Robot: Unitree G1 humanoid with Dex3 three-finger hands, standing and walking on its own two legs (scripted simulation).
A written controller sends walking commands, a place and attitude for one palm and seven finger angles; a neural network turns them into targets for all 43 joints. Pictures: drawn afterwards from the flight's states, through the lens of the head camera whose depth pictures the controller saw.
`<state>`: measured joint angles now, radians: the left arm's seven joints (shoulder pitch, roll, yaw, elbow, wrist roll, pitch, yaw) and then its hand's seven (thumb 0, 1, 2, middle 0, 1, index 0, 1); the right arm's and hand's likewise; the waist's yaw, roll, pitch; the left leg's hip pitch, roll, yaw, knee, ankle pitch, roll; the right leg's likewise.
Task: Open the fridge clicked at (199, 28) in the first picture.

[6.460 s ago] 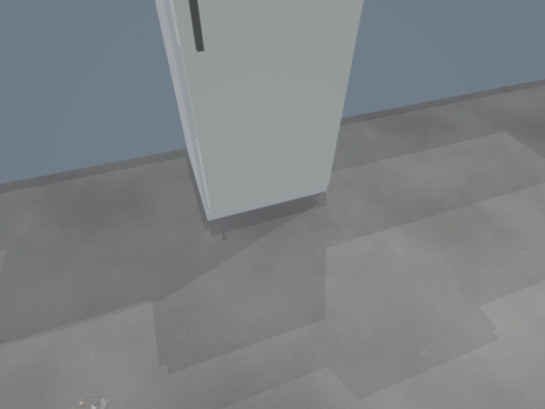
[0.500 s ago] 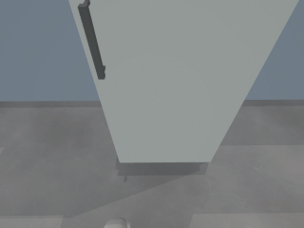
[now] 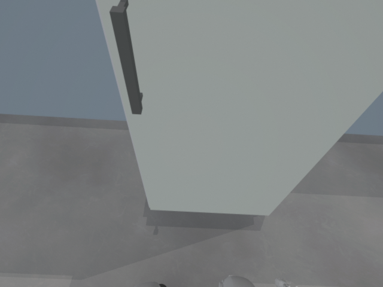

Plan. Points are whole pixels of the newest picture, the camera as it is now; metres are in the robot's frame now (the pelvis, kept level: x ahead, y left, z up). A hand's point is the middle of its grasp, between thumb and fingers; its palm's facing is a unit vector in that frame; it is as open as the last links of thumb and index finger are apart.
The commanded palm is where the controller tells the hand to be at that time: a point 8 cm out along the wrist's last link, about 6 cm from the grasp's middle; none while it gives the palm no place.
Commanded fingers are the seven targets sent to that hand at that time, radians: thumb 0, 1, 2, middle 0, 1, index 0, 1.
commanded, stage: come to a stop and stand still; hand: left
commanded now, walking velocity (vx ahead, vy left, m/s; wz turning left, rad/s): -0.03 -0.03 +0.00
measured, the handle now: (131, 64) +0.48 +0.17 +0.19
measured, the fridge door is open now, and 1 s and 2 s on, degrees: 0 0 0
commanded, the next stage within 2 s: look again from close up in 1.92 s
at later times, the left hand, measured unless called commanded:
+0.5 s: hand out of the picture -0.02 +0.09 -0.17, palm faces +0.07 -0.97 -0.23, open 7.3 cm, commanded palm none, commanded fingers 0.00 0.90 0.90 -0.20 -0.30 -0.20 -0.30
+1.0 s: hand out of the picture -0.11 +0.06 -0.17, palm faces +0.08 -0.98 -0.15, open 7.4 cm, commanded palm none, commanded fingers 0.00 0.90 0.90 -0.20 -0.30 -0.20 -0.30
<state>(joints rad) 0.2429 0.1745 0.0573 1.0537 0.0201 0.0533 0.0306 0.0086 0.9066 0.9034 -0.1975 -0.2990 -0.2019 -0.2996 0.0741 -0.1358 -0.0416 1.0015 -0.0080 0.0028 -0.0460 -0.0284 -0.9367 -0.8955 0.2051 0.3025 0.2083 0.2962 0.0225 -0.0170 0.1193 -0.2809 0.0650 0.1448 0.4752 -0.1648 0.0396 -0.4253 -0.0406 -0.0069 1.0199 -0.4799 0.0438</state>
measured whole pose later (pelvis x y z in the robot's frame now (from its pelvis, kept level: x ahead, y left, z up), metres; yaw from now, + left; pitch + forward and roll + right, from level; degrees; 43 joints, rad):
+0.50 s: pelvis -0.05 -0.09 +0.00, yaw +1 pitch +0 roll +0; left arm 0.24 0.15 0.03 1.03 0.02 0.01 0.02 0.01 0.93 0.90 -0.20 -0.30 -0.21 -0.30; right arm 0.30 -0.17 -0.05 1.08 -0.01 0.05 -0.02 0.00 -0.91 -0.90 0.20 0.30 0.20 0.30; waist 0.00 0.04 0.02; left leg -0.22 0.04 0.03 0.62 -0.38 -0.02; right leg -0.28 0.01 -0.10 0.48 -0.21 -0.06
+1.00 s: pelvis -0.08 -0.09 +0.00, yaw +1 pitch -1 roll +0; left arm 0.32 0.11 0.02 1.15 0.01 0.01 0.02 0.01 0.91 0.90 -0.20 -0.30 -0.20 -0.30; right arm 0.35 -0.11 -0.01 1.13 -0.01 0.00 -0.03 0.00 -0.91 -0.90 0.20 0.30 0.20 0.30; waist 0.01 0.00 0.02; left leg -0.13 0.02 0.05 0.41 -0.26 -0.01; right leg -0.26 0.01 -0.09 0.39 -0.12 -0.05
